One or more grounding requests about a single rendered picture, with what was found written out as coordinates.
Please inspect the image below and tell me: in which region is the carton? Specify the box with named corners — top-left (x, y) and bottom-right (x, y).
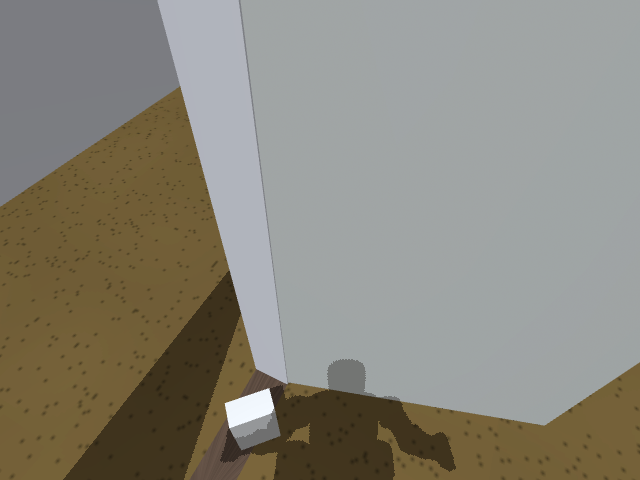
top-left (225, 388), bottom-right (281, 450)

